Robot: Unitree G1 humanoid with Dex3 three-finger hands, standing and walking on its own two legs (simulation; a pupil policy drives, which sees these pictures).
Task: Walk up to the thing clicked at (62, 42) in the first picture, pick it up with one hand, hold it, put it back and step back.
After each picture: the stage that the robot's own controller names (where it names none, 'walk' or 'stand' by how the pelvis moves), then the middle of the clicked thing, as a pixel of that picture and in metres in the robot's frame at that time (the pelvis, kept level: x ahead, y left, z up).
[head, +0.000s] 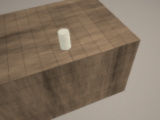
stand; (64, 39) +0.77 +0.14 -0.11
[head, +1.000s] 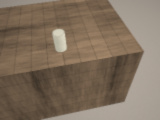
rise first; (59, 40) +0.71 +0.18 -0.08
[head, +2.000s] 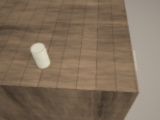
rise first; (40, 56) +0.55 +0.27 -0.09
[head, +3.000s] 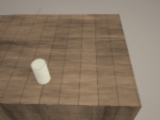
stand; (41, 71) +0.51 +0.23 -0.10
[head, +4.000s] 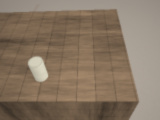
stand; (38, 69) +0.52 +0.24 -0.10
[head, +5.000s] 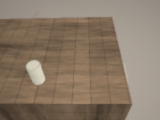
stand; (36, 72) +0.53 +0.26 -0.11
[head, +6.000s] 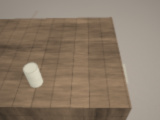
stand; (33, 75) +0.51 +0.27 -0.11
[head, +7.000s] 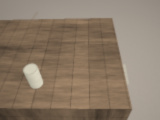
stand; (33, 76) +0.50 +0.27 -0.11
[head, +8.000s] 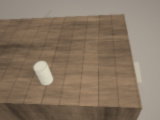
rise first; (43, 73) +0.51 +0.26 -0.11
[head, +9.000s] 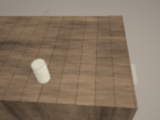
go down; (41, 71) +0.52 +0.26 -0.11
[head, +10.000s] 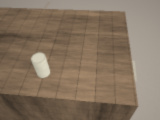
go down; (41, 65) +0.54 +0.24 -0.10
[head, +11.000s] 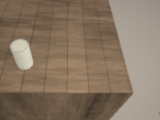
go down; (22, 55) +0.52 +0.24 -0.04
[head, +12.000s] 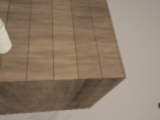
close in; out of the picture +0.52 +0.25 -0.02
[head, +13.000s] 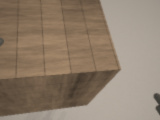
close; out of the picture +0.54 +0.26 +0.01
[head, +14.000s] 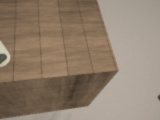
lift; out of the picture +0.48 +0.23 +0.01
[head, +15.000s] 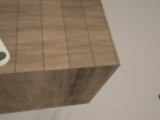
lift; out of the picture +0.48 +0.23 +0.02
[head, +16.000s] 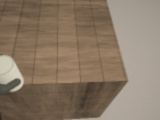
lift; (8, 74) +0.39 +0.23 +0.02
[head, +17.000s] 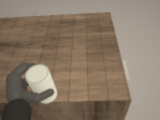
lift; (42, 84) +0.32 +0.15 +0.09
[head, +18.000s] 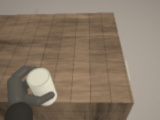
hold; (43, 87) +0.32 +0.15 +0.07
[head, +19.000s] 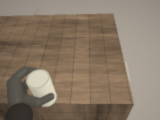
hold; (42, 88) +0.32 +0.15 +0.07
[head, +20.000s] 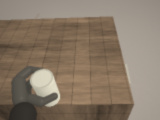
crouch; (46, 88) +0.32 +0.14 +0.08
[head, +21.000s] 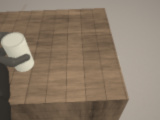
crouch; (19, 53) +0.43 +0.21 +0.12
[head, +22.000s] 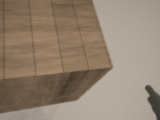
lower; out of the picture +0.51 +0.25 +0.00
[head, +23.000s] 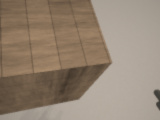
lower; out of the picture +0.52 +0.24 +0.02
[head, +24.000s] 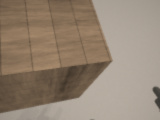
lower; out of the picture +0.52 +0.24 +0.02
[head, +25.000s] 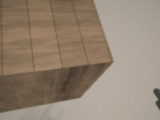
lower; out of the picture +0.52 +0.24 +0.02
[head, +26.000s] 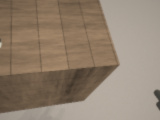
open; out of the picture +0.51 +0.23 +0.02
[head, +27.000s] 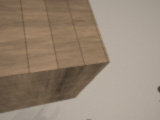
rise; out of the picture +0.51 +0.25 +0.02
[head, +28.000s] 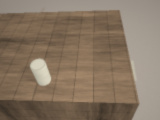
sink last; (41, 72) +0.49 +0.23 -0.06
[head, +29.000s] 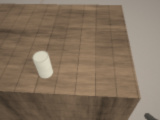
stand; (43, 65) +0.51 +0.22 -0.06
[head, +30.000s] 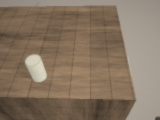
stand; (36, 68) +0.49 +0.23 -0.05
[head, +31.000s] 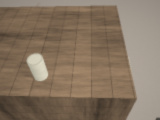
stand; (38, 67) +0.50 +0.23 -0.05
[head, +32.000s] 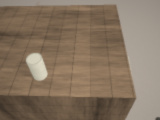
stand; (37, 67) +0.50 +0.23 -0.05
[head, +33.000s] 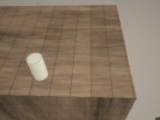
stand; (37, 67) +0.50 +0.23 -0.05
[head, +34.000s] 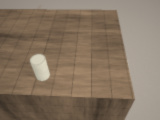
stand; (40, 67) +0.51 +0.22 -0.07
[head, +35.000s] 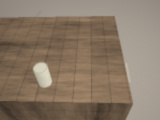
walk; (43, 75) +0.51 +0.22 -0.11
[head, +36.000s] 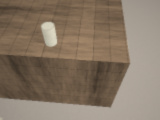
walk; (49, 34) +0.70 +0.19 -0.09
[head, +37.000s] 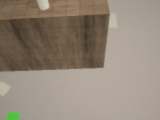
walk; out of the picture +1.00 +0.28 -0.08
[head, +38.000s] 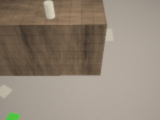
stand; (49, 9) +1.10 +0.27 -0.10
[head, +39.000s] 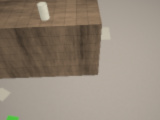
stand; (43, 11) +1.09 +0.29 -0.11
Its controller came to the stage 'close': yes
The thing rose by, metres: 0.21
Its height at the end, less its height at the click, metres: +0.00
